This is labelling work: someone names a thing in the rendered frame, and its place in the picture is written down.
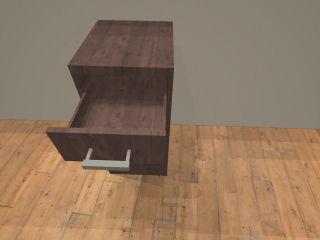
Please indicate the drawer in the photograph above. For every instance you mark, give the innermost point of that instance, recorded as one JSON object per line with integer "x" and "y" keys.
{"x": 114, "y": 115}

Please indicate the handle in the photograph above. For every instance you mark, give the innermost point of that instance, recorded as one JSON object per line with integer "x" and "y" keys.
{"x": 111, "y": 165}

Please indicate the cabinet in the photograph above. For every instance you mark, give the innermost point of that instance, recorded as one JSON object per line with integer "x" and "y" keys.
{"x": 129, "y": 49}

